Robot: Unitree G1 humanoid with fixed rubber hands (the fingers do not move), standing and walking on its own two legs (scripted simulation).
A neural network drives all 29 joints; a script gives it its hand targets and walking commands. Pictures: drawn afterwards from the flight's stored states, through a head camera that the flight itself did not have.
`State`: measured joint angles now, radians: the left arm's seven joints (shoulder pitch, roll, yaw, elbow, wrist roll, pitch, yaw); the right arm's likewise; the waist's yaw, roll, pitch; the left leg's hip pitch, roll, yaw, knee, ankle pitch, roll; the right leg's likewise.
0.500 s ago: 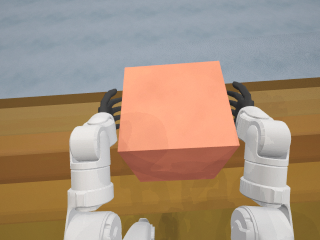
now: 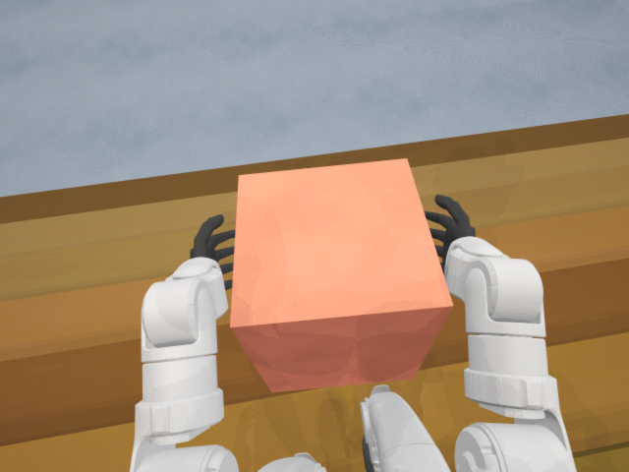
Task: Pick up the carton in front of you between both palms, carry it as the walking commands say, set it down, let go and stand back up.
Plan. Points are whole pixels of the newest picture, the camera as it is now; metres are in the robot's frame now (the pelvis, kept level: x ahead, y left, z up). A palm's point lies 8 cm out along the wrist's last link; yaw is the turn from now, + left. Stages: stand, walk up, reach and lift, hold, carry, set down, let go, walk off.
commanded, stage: carry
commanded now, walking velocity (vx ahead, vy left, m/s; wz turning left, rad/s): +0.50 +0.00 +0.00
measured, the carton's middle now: (333, 285) +0.35 -0.03 -0.03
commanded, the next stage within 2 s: none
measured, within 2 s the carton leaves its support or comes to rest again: neither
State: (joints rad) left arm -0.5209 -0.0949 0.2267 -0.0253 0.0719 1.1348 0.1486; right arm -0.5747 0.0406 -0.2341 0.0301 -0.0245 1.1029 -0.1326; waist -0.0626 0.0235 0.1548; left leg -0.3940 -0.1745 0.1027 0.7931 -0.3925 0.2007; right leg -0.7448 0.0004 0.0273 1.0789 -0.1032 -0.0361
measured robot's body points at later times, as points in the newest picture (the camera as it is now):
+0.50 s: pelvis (297, 305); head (266, 33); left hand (165, 130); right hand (319, 103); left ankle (259, 336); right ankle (320, 418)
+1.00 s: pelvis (284, 195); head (270, 12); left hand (229, 78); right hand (332, 66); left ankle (264, 319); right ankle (307, 278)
